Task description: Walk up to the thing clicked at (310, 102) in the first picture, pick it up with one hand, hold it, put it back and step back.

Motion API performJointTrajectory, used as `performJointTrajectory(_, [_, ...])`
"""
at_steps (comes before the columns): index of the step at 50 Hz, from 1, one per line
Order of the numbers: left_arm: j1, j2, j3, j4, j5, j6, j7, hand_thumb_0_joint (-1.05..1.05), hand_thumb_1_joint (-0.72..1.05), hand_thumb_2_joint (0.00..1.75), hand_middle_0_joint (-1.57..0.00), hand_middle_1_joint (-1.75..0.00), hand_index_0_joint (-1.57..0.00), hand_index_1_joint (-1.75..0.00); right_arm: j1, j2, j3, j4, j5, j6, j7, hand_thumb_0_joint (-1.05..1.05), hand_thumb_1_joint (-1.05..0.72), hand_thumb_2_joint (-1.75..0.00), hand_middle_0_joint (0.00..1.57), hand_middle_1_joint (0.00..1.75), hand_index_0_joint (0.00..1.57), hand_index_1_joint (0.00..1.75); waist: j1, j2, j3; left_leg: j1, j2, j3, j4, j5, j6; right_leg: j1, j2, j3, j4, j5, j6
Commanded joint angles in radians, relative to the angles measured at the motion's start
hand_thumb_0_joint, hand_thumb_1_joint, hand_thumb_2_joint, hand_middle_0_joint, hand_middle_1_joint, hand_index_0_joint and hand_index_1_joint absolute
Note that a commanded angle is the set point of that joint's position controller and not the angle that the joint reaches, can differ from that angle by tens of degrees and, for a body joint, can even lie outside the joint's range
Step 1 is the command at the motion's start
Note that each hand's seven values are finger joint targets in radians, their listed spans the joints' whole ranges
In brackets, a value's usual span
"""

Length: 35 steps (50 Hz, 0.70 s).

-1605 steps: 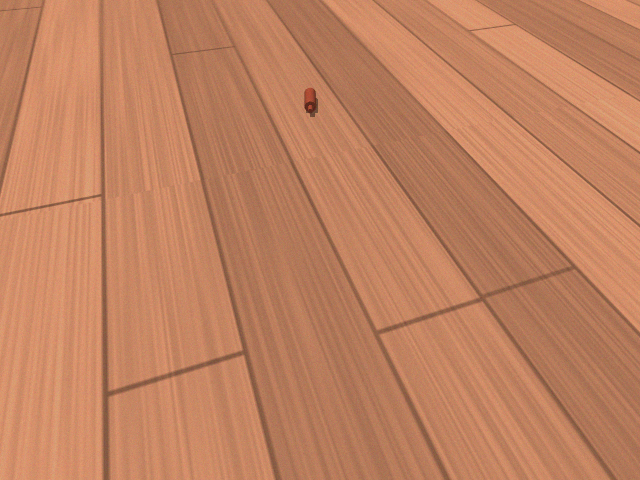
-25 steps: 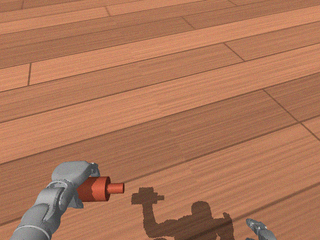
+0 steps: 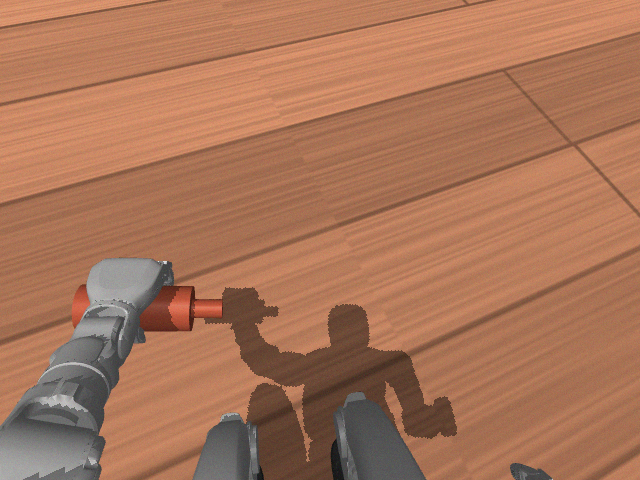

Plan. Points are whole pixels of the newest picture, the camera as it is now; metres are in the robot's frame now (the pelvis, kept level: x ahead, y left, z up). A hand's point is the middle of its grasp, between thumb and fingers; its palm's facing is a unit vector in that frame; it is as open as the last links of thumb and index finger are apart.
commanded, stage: crouch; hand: left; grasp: from above
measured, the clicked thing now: (154, 308) +0.40 +0.19 -0.13
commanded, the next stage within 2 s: lower in 1.32 s
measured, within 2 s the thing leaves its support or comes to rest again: neither
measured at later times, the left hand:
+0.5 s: hand (177, 326) +0.43 +0.20 -0.33, palm faces -0.45 +0.04 -0.89, open 9.5 cm
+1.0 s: hand (189, 329) +0.45 +0.20 -0.42, palm faces -0.47 +0.02 -0.88, open 9.6 cm
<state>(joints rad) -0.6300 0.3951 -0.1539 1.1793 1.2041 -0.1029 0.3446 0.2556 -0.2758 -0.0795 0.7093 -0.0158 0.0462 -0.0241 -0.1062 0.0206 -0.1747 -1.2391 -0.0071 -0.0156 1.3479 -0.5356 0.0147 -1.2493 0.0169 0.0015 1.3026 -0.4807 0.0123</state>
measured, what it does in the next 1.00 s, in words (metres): lowers itself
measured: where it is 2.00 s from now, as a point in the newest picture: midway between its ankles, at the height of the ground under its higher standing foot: outside the picture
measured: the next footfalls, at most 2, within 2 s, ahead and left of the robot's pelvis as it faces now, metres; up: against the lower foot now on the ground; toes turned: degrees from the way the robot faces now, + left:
none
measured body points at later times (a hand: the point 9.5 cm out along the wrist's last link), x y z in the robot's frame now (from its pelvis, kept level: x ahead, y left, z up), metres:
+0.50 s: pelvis -0.02 +0.00 -0.17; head +0.20 +0.03 +0.22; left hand +0.45 +0.20 -0.28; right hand +0.03 -0.28 -0.30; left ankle +0.05 +0.11 -0.60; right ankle +0.07 -0.13 -0.60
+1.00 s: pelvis -0.03 +0.00 -0.25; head +0.22 +0.03 +0.13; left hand +0.47 +0.20 -0.37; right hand -0.01 -0.28 -0.36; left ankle +0.05 +0.11 -0.60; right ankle +0.07 -0.13 -0.60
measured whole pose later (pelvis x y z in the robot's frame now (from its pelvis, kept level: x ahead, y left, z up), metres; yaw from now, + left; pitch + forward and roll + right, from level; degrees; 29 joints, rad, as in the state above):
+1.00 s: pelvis -0.03 +0.00 -0.25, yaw -2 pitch +38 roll -5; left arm -0.99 0.60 0.02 1.45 1.29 -0.17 0.41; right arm 0.20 -0.26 0.00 0.73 -0.12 -0.05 0.13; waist -0.26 0.02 -0.10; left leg -2.17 -0.02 -0.06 2.22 -0.71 0.01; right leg -2.16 0.01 -0.05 2.14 -0.64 0.01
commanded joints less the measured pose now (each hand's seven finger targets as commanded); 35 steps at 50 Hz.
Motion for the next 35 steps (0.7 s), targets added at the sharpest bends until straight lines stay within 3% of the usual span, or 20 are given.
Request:
performJointTrajectory(1, [-0.427, 0.22, 0.073, -0.155, -0.021, 0.022, 0.056, 0.0, 0.74, 0.74, -1.08, -0.66, -1.09, -0.64, 0.079, -0.164, -0.058, -0.07, -0.01, -0.047, -0.017, 0.0, -0.9, -0.9, 0.2, 0.3, 0.2, 0.3, -0.015, 0.079, -0.52, 0.14, -0.015, -0.029, -0.057, 0.079, -0.006, 0.067, 0.006, -0.021, -0.016, 0.069, -0.056])
performJointTrajectory(5, [-0.432, 0.246, 0.092, -0.077, -0.015, 0.031, 0.049, 0.0, 0.72, 0.77, -1.07, -0.66, -1.08, -0.65, 0.086, -0.166, -0.047, -0.063, -0.023, -0.058, -0.015, 0.0, -0.9, -0.9, 0.2, 0.3, 0.2, 0.3, -0.036, 0.077, -0.542, 0.017, -0.019, -0.034, 0.034, 0.027, -0.002, -0.042, 0.002, -0.031, 0.082, 0.019, -0.057])
performJointTrajectory(6, [-0.466, 0.253, 0.097, -0.101, -0.023, 0.026, 0.049, 0.0, 0.72, 0.78, -1.08, -0.65, -1.09, -0.64, 0.088, -0.164, -0.047, -0.067, -0.024, -0.061, -0.013, 0.0, -0.9, -0.9, 0.2, 0.3, 0.2, 0.3, -0.039, 0.077, -0.581, -0.012, -0.024, -0.027, 0.059, 0.012, 0.002, -0.041, 0.004, -0.031, 0.102, 0.008, -0.058])
performJointTrajectory(9, [-0.488, 0.272, 0.107, -0.058, -0.02, 0.015, 0.044, 0.0, 0.74, 0.83, -1.09, -0.69, -1.1, -0.68, 0.097, -0.161, -0.036, -0.056, -0.032, -0.073, -0.002, 0.0, -0.9, -0.9, 0.2, 0.3, 0.2, 0.3, -0.065, 0.057, -0.564, -0.134, -0.032, -0.017, 0.139, -0.033, 0.014, -0.102, 0.001, -0.028, 0.154, -0.03, -0.054])
performJointTrajectory(10, [-0.505, 0.287, 0.115, -0.071, -0.026, 0.009, 0.045, 0.0, 0.76, 0.82, -1.1, -0.69, -1.11, -0.68, 0.096, -0.157, -0.035, -0.061, -0.034, -0.077, 0.002, 0.0, -0.9, -0.9, 0.2, 0.3, 0.2, 0.3, -0.059, 0.061, -0.597, -0.156, -0.035, -0.012, 0.164, -0.048, 0.016, -0.108, 0.004, -0.027, 0.17, -0.048, -0.055])
performJointTrajectory(13, [-0.56, 0.311, 0.129, -0.081, -0.014, -0.017, 0.05, 0.0, 0.78, 0.84, -1.1, -0.71, -1.12, -0.69, 0.108, -0.169, -0.03, -0.043, -0.044, -0.091, 0.015, 0.0, -0.9, -0.9, 0.2, 0.3, 0.2, 0.3, -0.083, 0.092, -0.622, -0.178, -0.033, -0.03, 0.224, -0.052, 0.013, -0.206, -0.002, -0.04, 0.238, -0.054, -0.056])
performJointTrajectory(17, [-0.588, 0.34, 0.146, -0.063, 0.011, -0.034, 0.075, 0.0, 0.77, 0.87, -1.1, -0.74, -1.12, -0.72, 0.119, -0.168, -0.018, -0.027, -0.054, -0.103, 0.034, 0.0, -0.9, -0.9, 0.2, 0.3, 0.2, 0.3, -0.095, 0.125, -0.668, -0.241, -0.039, -0.008, 0.313, -0.023, 0.017, -0.248, -0.001, -0.041, 0.298, -0.022, -0.053])
performJointTrajectory(18, [-0.582, 0.309, 0.138, -0.047, 0.014, -0.035, 0.079, 0.0, 0.77, 0.88, -1.1, -0.73, -1.12, -0.72, 0.127, -0.167, -0.017, -0.023, -0.059, -0.106, 0.041, 0.0, -0.91, -0.9, 0.2, 0.3, 0.2, 0.3, -0.104, 0.142, -0.673, -0.219, -0.037, -0.02, 0.321, -0.003, 0.012, -0.283, -0.006, -0.047, 0.319, -0.007, -0.055])
performJointTrajectory(19, [-0.629, 0.329, 0.147, -0.08, 0.019, -0.039, 0.085, 0.0, 0.76, 0.88, -1.1, -0.74, -1.11, -0.72, 0.134, -0.17, -0.018, -0.012, -0.062, -0.107, 0.045, 0.0, -0.91, -0.9, 0.2, 0.3, 0.2, 0.3, -0.101, 0.176, -0.7, -0.211, -0.036, -0.018, 0.338, 0.015, 0.011, -0.306, -0.003, -0.052, 0.34, 0.006, -0.058])
performJointTrajectory(20, [-0.604, 0.335, 0.153, -0.044, 0.028, -0.036, 0.09, 0.0, 0.75, 0.89, -1.1, -0.72, -1.11, -0.72, 0.131, -0.169, -0.016, -0.014, -0.063, -0.107, 0.05, 0.0, -0.91, -0.9, 0.2, 0.3, 0.2, 0.3, -0.095, 0.19, -0.714, -0.187, -0.035, -0.023, 0.346, 0.039, 0.007, -0.328, -0.004, -0.055, 0.358, 0.017, -0.06])
performJointTrajectory(24, [-0.654, 0.281, 0.135, -0.021, 0.026, -0.027, 0.105, 0.0, 0.73, 0.89, -1.08, -0.73, -1.09, -0.72, 0.142, -0.167, -0.017, -0.002, -0.075, -0.112, 0.072, 0.0, -0.91, -0.9, 0.2, 0.3, 0.2, 0.3, -0.131, 0.219, -0.715, -0.174, -0.027, -0.033, 0.405, 0.104, 0.004, -0.393, -0.006, -0.068, 0.411, 0.066, -0.059])
performJointTrajectory(27, [-0.646, 0.32, 0.153, 0.015, 0.034, -0.023, 0.106, 0.0, 0.7, 0.86, -1.06, -0.71, -1.06, -0.7, 0.145, -0.173, -0.013, 0.0, -0.082, -0.112, 0.086, 0.0, -0.91, -0.9, 0.2, 0.3, 0.2, 0.3, -0.13, 0.22, -0.722, -0.21, -0.028, -0.026, 0.454, 0.149, 0.005, -0.388, -0.008, -0.068, 0.453, 0.11, -0.056])
performJointTrajectory(29, [-0.663, 0.343, 0.166, 0.011, 0.039, -0.026, 0.105, 0.0, 0.68, 0.87, -1.05, -0.7, -1.05, -0.7, 0.147, -0.175, -0.014, 0.005, -0.087, -0.109, 0.093, 0.0, -0.91, -0.91, 0.2, 0.3, 0.2, 0.3, -0.13, 0.218, -0.721, -0.248, -0.03, -0.017, 0.482, 0.137, 0.01, -0.388, -0.004, -0.069, 0.466, 0.112, -0.054])
performJointTrajectory(30, [-0.632, 0.304, 0.147, 0.051, 0.038, -0.024, 0.1, 0.0, 0.68, 0.87, -1.05, -0.7, -1.06, -0.7, 0.144, -0.17, -0.009, 0.0, -0.088, -0.108, 0.098, 0.0, -0.92, -0.91, 0.2, 0.3, 0.2, 0.3, -0.136, 0.211, -0.698, -0.261, -0.03, -0.016, 0.489, 0.141, 0.009, -0.393, -0.004, -0.071, 0.474, 0.114, -0.055])
performJointTrajectory(32, [-0.682, 0.359, 0.18, -0.003, 0.038, -0.035, 0.103, 0.0, 0.67, 0.87, -1.04, -0.69, -1.04, -0.69, 0.15, -0.179, -0.013, 0.009, -0.092, -0.106, 0.105, 0.0, -0.91, -0.9, 0.2, 0.3, 0.2, 0.3, -0.134, 0.24, -0.71, -0.253, -0.025, -0.027, 0.508, 0.157, 0.004, -0.433, -0.004, -0.075, 0.507, 0.116, -0.056])
performJointTrajectory(35, [-0.671, 0.353, 0.17, 0.034, 0.053, -0.042, 0.101, 0.0, 0.65, 0.85, -1.02, -0.7, -1.02, -0.7, 0.147, -0.179, -0.011, 0.005, -0.093, -0.103, 0.118, 0.0, -0.91, -0.91, 0.2, 0.3, 0.2, 0.3, -0.141, 0.222, -0.685, -0.318, -0.029, -0.015, 0.538, 0.126, 0.011, -0.43, 0.004, -0.078, 0.527, 0.11, -0.056])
